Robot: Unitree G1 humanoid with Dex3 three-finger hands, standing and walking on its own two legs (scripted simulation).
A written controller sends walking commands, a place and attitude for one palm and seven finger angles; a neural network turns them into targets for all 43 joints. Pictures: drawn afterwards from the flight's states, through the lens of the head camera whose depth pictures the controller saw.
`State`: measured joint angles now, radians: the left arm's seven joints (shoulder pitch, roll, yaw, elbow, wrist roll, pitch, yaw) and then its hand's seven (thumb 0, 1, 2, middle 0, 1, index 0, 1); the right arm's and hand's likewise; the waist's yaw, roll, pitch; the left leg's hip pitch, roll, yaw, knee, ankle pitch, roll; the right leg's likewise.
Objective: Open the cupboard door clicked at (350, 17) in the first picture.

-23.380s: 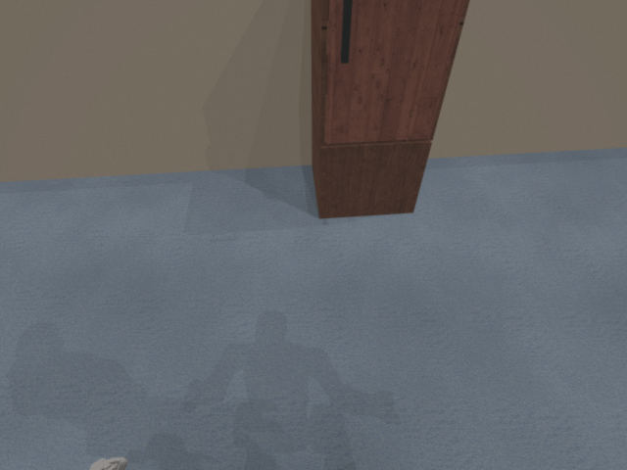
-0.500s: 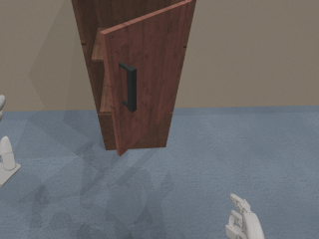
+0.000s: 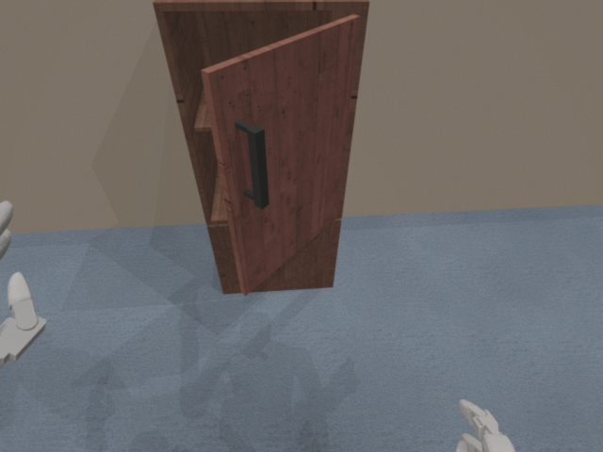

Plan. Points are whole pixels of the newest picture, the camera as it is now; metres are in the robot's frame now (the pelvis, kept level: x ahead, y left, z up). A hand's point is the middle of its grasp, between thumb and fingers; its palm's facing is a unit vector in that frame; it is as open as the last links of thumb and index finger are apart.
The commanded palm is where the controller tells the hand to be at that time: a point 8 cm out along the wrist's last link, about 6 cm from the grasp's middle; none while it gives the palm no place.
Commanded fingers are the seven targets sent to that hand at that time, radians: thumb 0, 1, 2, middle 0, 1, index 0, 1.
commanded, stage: stop stepping back and stand still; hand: left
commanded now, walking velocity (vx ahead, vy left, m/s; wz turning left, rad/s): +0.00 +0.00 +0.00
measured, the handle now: (251, 166) +0.59 +0.12 +0.07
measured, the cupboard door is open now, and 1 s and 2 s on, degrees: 44 44 44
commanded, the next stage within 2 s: let the arm hang, fingers relaxed in 0.72 s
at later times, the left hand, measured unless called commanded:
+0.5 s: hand out of the picture +0.17 +0.30 +0.15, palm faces +0.42 -0.78 -0.46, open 7.4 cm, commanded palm +0.12 +0.33 +0.18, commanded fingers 0.00 0.90 0.90 -0.20 -0.30 -0.20 -0.30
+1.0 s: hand out of the picture +0.12 +0.28 -0.08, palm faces +0.02 -0.91 -0.42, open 7.4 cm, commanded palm none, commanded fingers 0.00 0.90 0.90 -0.20 -0.30 -0.20 -0.30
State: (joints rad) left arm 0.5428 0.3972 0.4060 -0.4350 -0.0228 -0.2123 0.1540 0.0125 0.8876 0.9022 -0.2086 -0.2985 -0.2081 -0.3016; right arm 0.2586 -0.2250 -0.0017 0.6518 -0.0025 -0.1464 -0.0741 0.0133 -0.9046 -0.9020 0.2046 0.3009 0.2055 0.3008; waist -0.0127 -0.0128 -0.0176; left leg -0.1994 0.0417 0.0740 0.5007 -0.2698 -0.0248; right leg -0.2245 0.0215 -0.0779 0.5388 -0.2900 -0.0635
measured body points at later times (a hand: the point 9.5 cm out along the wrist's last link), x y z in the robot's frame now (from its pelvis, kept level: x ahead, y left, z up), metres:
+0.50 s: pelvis -0.02 +0.03 +0.01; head -0.01 +0.03 +0.46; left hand +0.15 +0.33 +0.18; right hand +0.15 -0.20 -0.08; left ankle +0.00 +0.13 -0.73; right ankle +0.00 -0.07 -0.73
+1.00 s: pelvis -0.04 +0.04 +0.00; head -0.03 +0.01 +0.44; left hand +0.12 +0.32 -0.06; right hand +0.11 -0.22 -0.13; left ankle +0.00 +0.14 -0.73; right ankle +0.00 -0.07 -0.73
